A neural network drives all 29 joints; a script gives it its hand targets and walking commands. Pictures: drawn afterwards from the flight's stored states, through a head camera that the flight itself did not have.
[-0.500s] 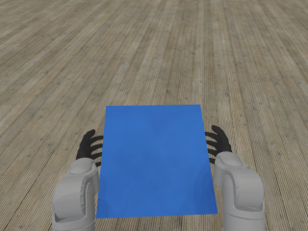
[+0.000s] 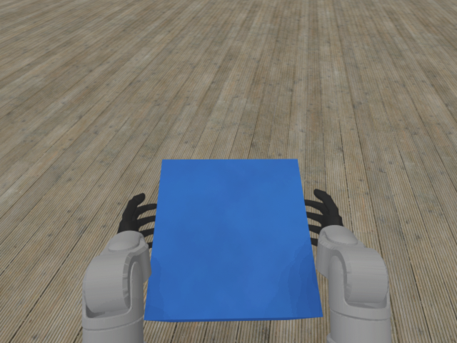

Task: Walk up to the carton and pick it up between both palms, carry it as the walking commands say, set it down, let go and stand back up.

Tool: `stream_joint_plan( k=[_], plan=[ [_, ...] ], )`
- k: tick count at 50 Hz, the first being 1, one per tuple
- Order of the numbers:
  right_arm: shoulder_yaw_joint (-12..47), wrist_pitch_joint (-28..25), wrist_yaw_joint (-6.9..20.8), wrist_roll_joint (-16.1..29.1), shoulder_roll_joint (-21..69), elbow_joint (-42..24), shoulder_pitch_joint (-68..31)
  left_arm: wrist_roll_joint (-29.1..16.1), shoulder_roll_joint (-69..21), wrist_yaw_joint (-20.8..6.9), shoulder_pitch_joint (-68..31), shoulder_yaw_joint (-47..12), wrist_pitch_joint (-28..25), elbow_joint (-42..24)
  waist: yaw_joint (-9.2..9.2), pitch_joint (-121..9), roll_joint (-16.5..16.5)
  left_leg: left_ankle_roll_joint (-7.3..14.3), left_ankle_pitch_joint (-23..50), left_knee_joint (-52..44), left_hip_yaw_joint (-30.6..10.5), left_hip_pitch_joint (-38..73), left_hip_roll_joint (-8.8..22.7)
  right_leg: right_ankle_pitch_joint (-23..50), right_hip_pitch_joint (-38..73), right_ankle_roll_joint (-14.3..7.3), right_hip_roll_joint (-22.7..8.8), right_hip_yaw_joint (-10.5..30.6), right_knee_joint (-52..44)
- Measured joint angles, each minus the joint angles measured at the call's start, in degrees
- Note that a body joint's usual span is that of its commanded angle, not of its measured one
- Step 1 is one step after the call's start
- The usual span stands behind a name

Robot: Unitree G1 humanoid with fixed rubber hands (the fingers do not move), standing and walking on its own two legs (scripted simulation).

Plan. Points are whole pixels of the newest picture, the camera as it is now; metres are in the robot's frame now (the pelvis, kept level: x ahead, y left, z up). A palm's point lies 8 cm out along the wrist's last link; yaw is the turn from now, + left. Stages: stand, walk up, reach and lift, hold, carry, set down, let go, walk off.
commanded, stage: carry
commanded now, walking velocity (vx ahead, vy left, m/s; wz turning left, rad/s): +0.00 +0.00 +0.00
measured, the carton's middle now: (229, 246) +0.29 -0.01 +0.02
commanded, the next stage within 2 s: none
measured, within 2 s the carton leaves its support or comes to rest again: neither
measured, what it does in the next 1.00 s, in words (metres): shifts its weight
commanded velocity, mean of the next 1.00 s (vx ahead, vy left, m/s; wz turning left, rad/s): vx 0.00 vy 0.00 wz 0.00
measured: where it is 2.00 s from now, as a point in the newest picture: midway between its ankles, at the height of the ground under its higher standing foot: outside the picture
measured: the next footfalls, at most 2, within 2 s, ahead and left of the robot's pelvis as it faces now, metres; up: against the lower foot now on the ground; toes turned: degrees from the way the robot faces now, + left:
none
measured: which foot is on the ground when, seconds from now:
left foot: down 0.00-1.00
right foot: down 0.00-1.00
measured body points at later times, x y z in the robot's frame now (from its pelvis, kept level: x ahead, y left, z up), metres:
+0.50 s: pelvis +0.02 +0.02 +0.00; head +0.01 +0.01 +0.45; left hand +0.30 +0.17 +0.09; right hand +0.30 -0.14 +0.09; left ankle +0.00 +0.12 -0.74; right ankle +0.07 -0.03 -0.74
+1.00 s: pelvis +0.03 +0.04 +0.00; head +0.02 +0.03 +0.45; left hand +0.31 +0.19 +0.09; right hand +0.31 -0.13 +0.09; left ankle +0.00 +0.12 -0.74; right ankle +0.07 -0.03 -0.74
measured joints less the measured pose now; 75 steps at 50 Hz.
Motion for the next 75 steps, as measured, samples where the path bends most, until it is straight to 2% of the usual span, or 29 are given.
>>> stream_joint_plan(
  k=[13,48,75],
  plan=[
    [0.1,-1.4,0.1,-0.3,0.1,0.8,-0.7,-0.5,0.0,0.3,0.2,0.3,-1.4,0.1,0.82,0.7,0.0,0.2,-0.9,0.0,-0.1,0.4,-0.5,-1.0,0.0,-0.3,-0.5,0.0,1.0],
    [-0.3,-4.1,0.6,-1.0,0.1,2.9,-0.9,-0.4,0.0,0.4,-0.6,0.5,-3.6,2.5,0.85,0.6,-0.2,2.3,-4.2,1.2,1.2,2.4,-2.0,-4.6,0.3,1.7,-2.1,1.7,4.9],
    [-0.4,-4.6,0.3,-0.5,0.1,2.3,-0.6,-0.7,0.0,0.6,-0.6,0.4,-3.9,2.3,0.81,0.6,0.1,2.7,-4.7,1.4,1.3,2.3,-2.3,-5.0,0.1,2.1,-2.4,1.8,5.4]
  ],
)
